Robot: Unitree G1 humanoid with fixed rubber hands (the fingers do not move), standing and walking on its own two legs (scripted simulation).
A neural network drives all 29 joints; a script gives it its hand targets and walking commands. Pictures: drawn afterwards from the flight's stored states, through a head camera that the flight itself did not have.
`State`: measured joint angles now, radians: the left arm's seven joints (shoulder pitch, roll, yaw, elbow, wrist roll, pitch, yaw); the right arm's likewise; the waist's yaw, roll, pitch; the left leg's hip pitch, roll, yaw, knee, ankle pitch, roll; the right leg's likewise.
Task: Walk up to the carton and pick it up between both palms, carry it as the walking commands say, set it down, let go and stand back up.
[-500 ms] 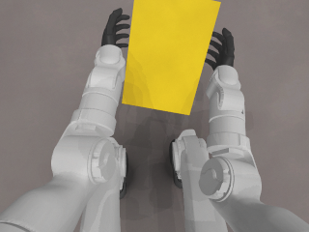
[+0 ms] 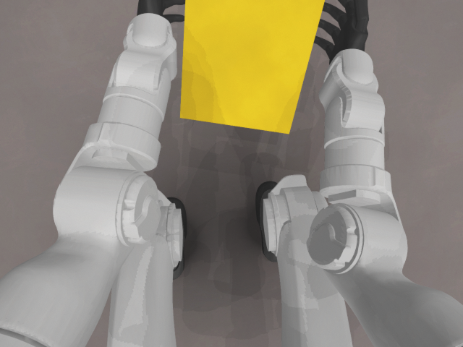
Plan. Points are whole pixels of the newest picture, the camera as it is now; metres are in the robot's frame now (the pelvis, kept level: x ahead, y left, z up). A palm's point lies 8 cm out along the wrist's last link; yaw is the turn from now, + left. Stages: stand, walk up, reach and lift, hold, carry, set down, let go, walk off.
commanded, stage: set down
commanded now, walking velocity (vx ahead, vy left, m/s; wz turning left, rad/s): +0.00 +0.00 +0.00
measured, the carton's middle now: (247, 31) +0.56 -0.07 -0.23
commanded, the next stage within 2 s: none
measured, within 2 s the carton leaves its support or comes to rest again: neither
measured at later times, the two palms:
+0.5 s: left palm (167, 13) +0.57 +0.05 -0.19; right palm (344, 37) +0.53 -0.21 -0.18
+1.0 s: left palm (171, 12) +0.58 +0.05 -0.20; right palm (346, 35) +0.53 -0.22 -0.19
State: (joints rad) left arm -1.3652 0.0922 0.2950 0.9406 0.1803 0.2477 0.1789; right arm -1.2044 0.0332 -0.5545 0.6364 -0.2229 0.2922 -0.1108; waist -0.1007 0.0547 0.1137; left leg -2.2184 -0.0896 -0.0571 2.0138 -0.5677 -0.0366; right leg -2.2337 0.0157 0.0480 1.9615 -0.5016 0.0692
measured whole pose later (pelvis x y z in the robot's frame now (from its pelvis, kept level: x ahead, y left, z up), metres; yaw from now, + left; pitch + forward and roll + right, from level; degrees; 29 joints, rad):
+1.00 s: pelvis +0.01 +0.00 -0.04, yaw -1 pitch +42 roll -2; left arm -1.49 0.12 0.33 0.98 0.23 0.20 0.07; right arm -1.37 -0.12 -0.58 0.84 -0.16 0.22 -0.03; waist -0.11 0.00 0.24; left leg -2.27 -0.08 -0.06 2.18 -0.65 -0.05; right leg -2.30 0.05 0.05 2.12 -0.56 0.07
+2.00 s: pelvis +0.02 +0.00 -0.04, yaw -2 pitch +44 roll -2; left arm -1.51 0.12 0.36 0.97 0.30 0.14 0.02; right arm -1.39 -0.13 -0.64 0.87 -0.17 0.16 0.02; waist -0.10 -0.02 0.26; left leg -2.28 -0.09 -0.07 2.19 -0.67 -0.05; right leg -2.30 0.05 0.04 2.13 -0.58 0.08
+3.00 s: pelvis +0.00 -0.01 -0.01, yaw -1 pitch +41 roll -1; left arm -1.50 0.37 0.01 1.06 -0.11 0.14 0.11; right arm -1.32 -0.22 -0.30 0.93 0.11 0.09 -0.15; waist -0.12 0.01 0.24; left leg -2.20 -0.08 -0.07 2.08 -0.60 -0.06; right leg -2.23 0.05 0.04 2.02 -0.52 0.07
